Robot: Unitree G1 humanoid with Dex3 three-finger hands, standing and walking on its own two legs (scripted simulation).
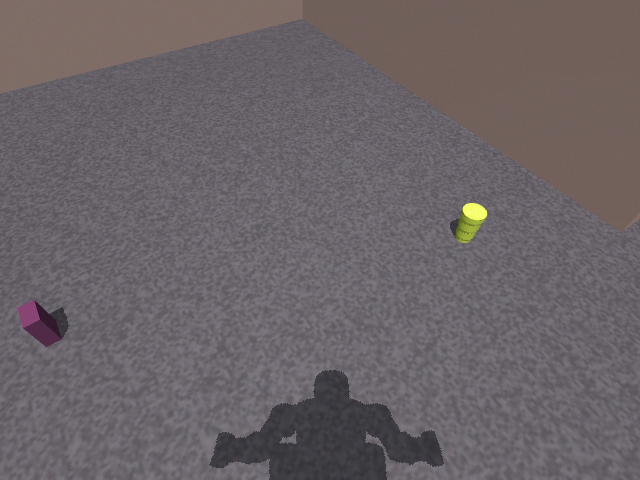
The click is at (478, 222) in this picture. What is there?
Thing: tapered cup
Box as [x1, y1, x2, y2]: [455, 203, 486, 242]
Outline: 482,206 475,203 468,203 463,206 455,235 459,241 468,242 473,237 486,216 486,211
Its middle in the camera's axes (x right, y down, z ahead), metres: +0.62 -0.06 +1.59
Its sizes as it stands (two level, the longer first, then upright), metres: 0.094 0.094 0.157
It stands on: the floor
